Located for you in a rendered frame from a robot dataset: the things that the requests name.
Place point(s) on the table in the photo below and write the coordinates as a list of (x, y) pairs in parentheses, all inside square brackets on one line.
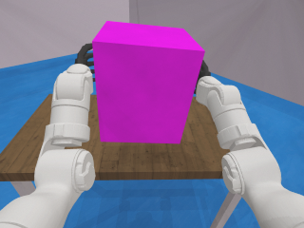
[(198, 156)]

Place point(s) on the right robot forearm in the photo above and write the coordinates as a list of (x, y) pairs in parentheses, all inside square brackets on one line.
[(235, 130)]

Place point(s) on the left robot hand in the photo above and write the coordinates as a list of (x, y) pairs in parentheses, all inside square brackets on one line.
[(83, 56)]

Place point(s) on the carton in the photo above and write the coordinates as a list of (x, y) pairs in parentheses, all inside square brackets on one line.
[(145, 79)]

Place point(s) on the right robot upper arm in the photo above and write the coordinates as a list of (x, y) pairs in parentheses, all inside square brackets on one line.
[(253, 174)]

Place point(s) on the left robot forearm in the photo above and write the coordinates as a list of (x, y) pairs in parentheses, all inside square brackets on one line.
[(68, 126)]

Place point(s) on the left robot upper arm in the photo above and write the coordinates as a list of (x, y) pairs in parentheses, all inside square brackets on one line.
[(61, 176)]

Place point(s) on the right robot hand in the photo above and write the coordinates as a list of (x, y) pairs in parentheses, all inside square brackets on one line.
[(204, 71)]

